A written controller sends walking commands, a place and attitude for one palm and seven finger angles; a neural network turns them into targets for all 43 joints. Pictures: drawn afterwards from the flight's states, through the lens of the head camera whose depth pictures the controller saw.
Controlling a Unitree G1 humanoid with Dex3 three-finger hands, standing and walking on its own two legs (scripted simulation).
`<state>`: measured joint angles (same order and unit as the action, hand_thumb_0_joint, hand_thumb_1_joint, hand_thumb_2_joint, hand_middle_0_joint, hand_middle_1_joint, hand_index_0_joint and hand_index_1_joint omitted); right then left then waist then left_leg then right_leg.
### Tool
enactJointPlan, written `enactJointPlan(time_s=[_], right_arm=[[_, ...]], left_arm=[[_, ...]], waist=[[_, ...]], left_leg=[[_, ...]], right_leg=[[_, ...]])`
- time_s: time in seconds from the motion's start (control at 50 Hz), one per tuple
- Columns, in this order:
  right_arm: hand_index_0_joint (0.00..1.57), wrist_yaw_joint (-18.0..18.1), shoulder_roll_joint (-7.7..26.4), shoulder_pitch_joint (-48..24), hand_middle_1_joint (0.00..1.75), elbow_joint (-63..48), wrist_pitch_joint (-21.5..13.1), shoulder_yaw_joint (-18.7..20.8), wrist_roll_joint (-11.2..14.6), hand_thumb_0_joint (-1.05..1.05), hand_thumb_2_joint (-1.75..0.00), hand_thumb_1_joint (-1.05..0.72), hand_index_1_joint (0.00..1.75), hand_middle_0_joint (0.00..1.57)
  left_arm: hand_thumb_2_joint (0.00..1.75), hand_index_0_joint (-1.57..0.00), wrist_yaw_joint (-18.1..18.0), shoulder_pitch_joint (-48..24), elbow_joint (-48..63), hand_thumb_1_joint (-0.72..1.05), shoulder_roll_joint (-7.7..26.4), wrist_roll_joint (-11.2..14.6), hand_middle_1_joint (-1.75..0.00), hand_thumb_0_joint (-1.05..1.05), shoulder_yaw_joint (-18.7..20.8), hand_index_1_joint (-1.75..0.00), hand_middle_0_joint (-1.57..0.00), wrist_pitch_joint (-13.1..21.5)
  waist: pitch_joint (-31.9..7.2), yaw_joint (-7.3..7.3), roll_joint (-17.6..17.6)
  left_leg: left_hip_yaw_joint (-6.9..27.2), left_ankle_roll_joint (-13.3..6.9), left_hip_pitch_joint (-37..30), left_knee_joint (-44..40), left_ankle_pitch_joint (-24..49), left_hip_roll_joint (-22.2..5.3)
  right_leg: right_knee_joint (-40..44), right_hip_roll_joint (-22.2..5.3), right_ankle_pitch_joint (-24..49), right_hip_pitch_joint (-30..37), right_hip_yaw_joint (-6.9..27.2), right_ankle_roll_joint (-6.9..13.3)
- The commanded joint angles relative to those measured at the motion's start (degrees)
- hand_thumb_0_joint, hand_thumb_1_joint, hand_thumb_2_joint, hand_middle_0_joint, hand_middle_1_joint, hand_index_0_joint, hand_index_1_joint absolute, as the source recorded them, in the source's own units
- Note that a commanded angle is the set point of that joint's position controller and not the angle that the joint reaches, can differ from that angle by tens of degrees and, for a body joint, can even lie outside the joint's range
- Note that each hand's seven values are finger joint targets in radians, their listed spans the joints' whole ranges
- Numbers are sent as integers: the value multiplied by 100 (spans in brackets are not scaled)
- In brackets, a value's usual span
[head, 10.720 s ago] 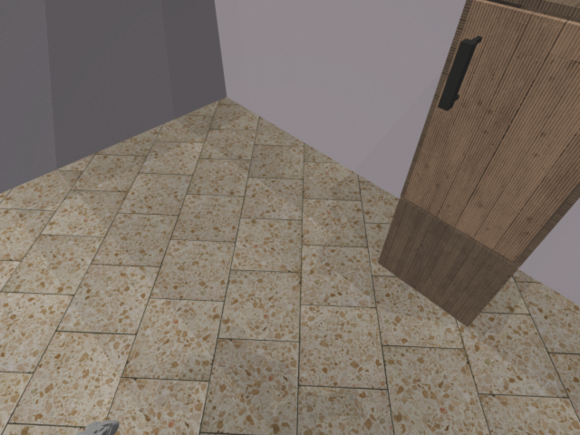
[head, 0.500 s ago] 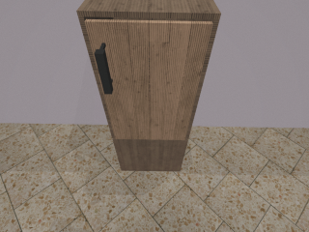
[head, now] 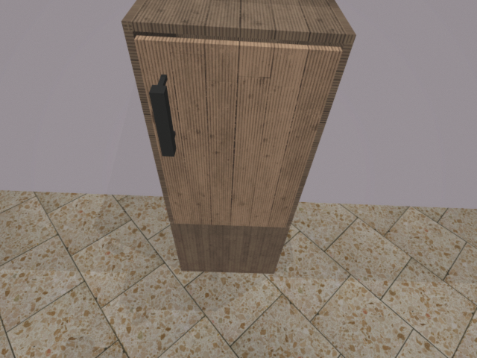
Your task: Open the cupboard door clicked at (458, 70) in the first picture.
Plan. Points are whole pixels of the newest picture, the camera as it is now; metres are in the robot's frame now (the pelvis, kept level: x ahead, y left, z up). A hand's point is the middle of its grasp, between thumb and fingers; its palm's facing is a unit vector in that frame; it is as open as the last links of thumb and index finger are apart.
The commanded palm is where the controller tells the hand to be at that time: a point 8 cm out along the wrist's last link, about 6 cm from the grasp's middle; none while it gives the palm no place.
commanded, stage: raise the hand with hooked fingers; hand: left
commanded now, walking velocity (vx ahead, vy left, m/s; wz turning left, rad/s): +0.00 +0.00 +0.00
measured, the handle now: (166, 116) +0.53 +0.18 +0.11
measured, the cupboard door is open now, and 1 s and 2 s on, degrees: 0 0 0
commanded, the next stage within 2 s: none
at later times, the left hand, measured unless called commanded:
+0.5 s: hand (127, 351) +0.14 +0.18 -0.04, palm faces +0.18 -0.98 -0.03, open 8.9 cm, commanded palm +0.14 +0.24 -0.01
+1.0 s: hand (98, 270) +0.23 +0.23 +0.05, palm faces +0.09 -0.99 -0.07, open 11.9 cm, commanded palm +0.19 +0.28 +0.06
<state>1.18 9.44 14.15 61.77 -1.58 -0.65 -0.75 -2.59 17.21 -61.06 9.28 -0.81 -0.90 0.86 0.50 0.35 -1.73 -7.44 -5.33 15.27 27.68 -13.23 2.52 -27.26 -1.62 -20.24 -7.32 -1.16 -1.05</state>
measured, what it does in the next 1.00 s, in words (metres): steps on the spot: right foot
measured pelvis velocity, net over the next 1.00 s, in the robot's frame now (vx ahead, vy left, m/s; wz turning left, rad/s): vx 0.02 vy -0.02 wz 0.07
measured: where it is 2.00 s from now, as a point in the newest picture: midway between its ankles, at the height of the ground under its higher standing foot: outside the picture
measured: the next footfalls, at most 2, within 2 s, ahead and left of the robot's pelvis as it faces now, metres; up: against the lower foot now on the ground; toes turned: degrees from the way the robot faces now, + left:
right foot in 0.22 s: +0.04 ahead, -0.10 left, +0.00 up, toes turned +2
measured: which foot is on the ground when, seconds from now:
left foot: down 0.00-1.00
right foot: down 0.00-0.08, up 0.10-0.20, down 0.22-1.00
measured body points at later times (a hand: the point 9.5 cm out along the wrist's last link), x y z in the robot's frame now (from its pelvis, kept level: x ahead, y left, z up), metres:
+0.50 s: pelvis +0.00 -0.04 -0.06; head +0.02 -0.02 +0.39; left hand +0.13 +0.23 -0.04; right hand +0.23 -0.28 -0.09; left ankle +0.02 +0.06 -0.74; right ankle +0.00 -0.11 -0.74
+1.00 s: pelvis +0.02 -0.02 -0.03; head +0.06 -0.02 +0.42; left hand +0.22 +0.28 +0.06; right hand +0.19 -0.26 -0.11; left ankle +0.02 +0.06 -0.74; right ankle +0.00 -0.11 -0.74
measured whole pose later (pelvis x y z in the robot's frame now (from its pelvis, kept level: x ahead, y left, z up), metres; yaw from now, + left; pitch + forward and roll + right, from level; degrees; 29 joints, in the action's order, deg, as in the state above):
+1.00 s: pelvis +0.02 -0.02 -0.03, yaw +4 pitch +9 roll -2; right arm 3.5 16.2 17.0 33.4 -12.1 -0.4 2.8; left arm 21.6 19.2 -0.3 17.6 21.7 18.7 17.2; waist -5.7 -0.1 1.9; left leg -1.2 -3.4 33.7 47.7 -23.3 1.5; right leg -45.0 3.1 -24.8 -29.6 -4.2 2.8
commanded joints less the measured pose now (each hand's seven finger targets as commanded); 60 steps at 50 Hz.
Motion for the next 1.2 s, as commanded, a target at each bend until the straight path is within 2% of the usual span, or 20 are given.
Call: enactJointPlan(time_s=[0.0, 0.02, 0.04, 0.06, 0.08, 0.12, 0.16, 0.2, 0.22, 0.28, 0.36, 0.42, 0.52, 0.58, 0.7, 0.76, 0.86, 0.92, 1.04, 1.18], right_arm=[[20, 28, 836, 82, 30, -534, -32, 117, 47, 0, -90, -90, 30, 20], [20, 118, 1691, 346, 30, -2664, -846, 465, 339, 0, -90, -90, 30, 20], [20, 277, 1109, -16, 30, -2202, -1476, 71, 285, 0, -90, -90, 30, 20], [20, 344, 1067, -84, 30, -1840, -1641, 155, 286, 0, -90, -90, 30, 20], [20, 226, 781, 103, 30, -1774, -1590, 123, 358, 0, -90, -90, 30, 20], [20, 149, 1167, -157, 30, -2440, -1650, 292, 305, 0, -90, -90, 30, 20], [20, 124, 1251, -209, 30, -2705, -1605, 365, 247, 0, -90, -90, 30, 20], [20, 98, 1274, -375, 30, -2965, -1497, 406, 166, 0, -90, -90, 30, 20], [20, 55, 1335, -482, 30, -3074, -1424, 423, 113, 0, -90, -90, 30, 20], [20, -23, 1429, -940, 30, -3751, -1298, 520, 235, 0, -90, -90, 30, 20], [20, 36, 1302, -922, 30, -4248, -1095, 458, 312, 0, -90, -90, 30, 20], [20, 107, 1050, -539, 30, -4305, -1153, 416, 244, 0, -90, -90, 30, 20], [20, 199, 1110, -174, 30, -3687, -1447, 323, 201, 0, -90, -90, 30, 20], [20, 269, 1288, -137, 30, -3507, -1459, 282, 281, 0, -90, -90, 30, 20], [20, 363, 1309, -430, 30, -3940, -1180, 270, 422, 0, -90, -90, 30, 20], [20, 338, 1123, -409, 30, -4009, -1216, 212, 343, 0, -90, -90, 30, 20], [20, 236, 1163, -180, 30, -3808, -1387, 242, 314, 0, -90, -90, 30, 20], [20, 265, 1311, -87, 30, -3700, -1429, 290, 368, 0, -90, -90, 30, 20], [20, 413, 1355, -215, 30, -3827, -1512, 251, 421, 0, -90, -90, 30, 20], [20, 436, 1374, -287, 30, -3680, -1466, 121, 424, 0, -90, -90, 30, 20]], left_arm=[[90, -20, -213, 572, 80, 90, 499, -94, -30, 0, 65, -30, -20, 69], [89, -20, -268, -3346, 9464, 88, 1929, 986, -32, 0, 975, -32, -20, 1113], [88, -20, -440, -765, 8288, 85, 1559, 597, -33, 0, 847, -33, -20, 872], [87, -21, -676, -520, 7849, 83, 1289, 586, -34, 0, 593, -34, -21, 614], [86, -21, -627, 1389, 6142, 81, -387, 749, -36, 0, -390, -36, -21, 27], [84, -21, -421, 175, 7222, 76, -86, 947, -39, 0, -252, -39, -21, 392], [82, -21, -68, 831, 5878, 71, -46, 981, -42, 0, 123, -42, -21, 907], [80, -22, 529, 1628, 5224, 67, 0, 1215, -45, 0, 565, -45, -22, 1638], [79, -22, 942, 1762, 5206, 64, 130, 1353, -47, 0, 788, -47, -22, 1979], [76, -22, 1946, 1670, 4974, 57, 784, 1628, -51, 0, 1273, -51, -22, 2628], [72, -23, 1934, 852, 6475, 48, 1546, 1722, -57, 0, 1891, -57, -23, 2409], [69, -24, 1568, -34, 8216, 41, 1550, 1788, -62, 0, 1897, -62, -24, 2873], [64, -24, 1630, -254, 8361, 29, 1196, 1798, -69, 0, 1207, -69, -24, 3636], [61, -25, 2280, -180, 7085, 22, 1302, 1876, -74, 0, 1210, -74, -25, 3157], [55, -26, 2845, 410, 6559, 8, 2197, 2341, -82, 0, 2704, -82, -26, 1337], [52, -26, 2484, 290, 7237, 1, 2205, 2622, -87, 0, 3155, -87, -26, 1513], [47, -27, 2215, 84, 7348, -10, 1589, 2356, -94, 0, 2400, -94, -27, 2076], [44, -28, 2450, -72, 6830, -17, 1619, 2231, -99, 0, 2196, -99, -28, 1922], [38, -29, 2539, -934, 7500, -31, 2423, 2339, -108, 0, 2707, -108, -29, 1605], [31, -30, 2298, -1735, 6922, -48, 2323, 2331, -118, 0, 2614, -118, -30, 1312]], waist=[[483, -20, 394], [-2609, 628, 1501], [-2642, 14, 2396], [-2245, 35, 2166], [-1056, 177, 1360], [-223, 285, 468], [307, 220, -741], [-171, -60, -1634], [-550, -164, -1395], [-107, -291, -1241], [-875, -427, 335], [-1657, -160, 1169], [-1544, 422, 1082], [-1093, 586, 201], [-2319, -282, -329], [-2437, -467, -189], [-1522, -113, 136], [-1362, 42, 226], [-2015, -168, 704], [-1208, -124, 947]], left_leg=[[1100, 272, -370, 186, 2305, -1105], [1348, 628, -2471, -113, 2819, -589], [1789, 923, -3206, -682, 3117, -1057], [1840, 1231, -2449, -946, 2380, -1032], [1757, 1109, -1744, -1080, 1660, -950], [1590, 752, -614, -671, 94, -828], [1338, 590, 433, 127, -794, -491], [1036, 534, 1231, 952, -495, -312], [917, 574, 1479, 1179, -374, -263], [717, 600, 2524, 1738, -1124, -75], [621, 459, 2511, 1878, -1170, -44], [810, 343, 1872, 2049, -702, -202], [1051, 283, 1660, 2558, 115, -304], [1100, 252, 2213, 2713, -35, -300], [971, 311, 2075, 2197, 559, -171], [986, 359, 1693, 1937, 989, -187], [954, 307, 1177, 1663, 1198, -217], [971, 286, 1093, 1548, 890, -249], [1076, 319, 361, 1134, 1103, -296], [1376, 527, 62, 600, 712, -406]], right_leg=[[497, -418, 1166, -940, 433, 253], [-108, 59, 2027, -1124, -277, 289], [-1268, 148, 677, -1539, -168, 333], [-1630, 106, -73, -1804, -95, 275], [-1727, 139, -173, -2138, -105, 240], [-1198, 130, -289, -2208, -257, 236], [-374, 203, -321, -2370, -419, 260], [-694, 210, -434, -2604, -359, 251], [-1017, 214, -222, -2619, -355, 285], [-1097, 38, -1473, -2766, 348, 381], [-1255, 39, -1604, -2559, 681, 346], [-1423, 156, -922, -2558, 650, 348], [-1751, 265, 586, -2986, 514, 255], [-1505, 146, 1003, -2859, 715, -33], [-1216, -303, 2824, -822, 1140, -464], [-1412, -151, 3909, -483, 816, -381], [-1371, 186, 2983, -1539, 300, -111], [-1190, 248, 2050, -1992, 113, -24], [-1018, 301, 1554, -1550, -79, 210], [-797, 411, 880, -1850, -310, 324]])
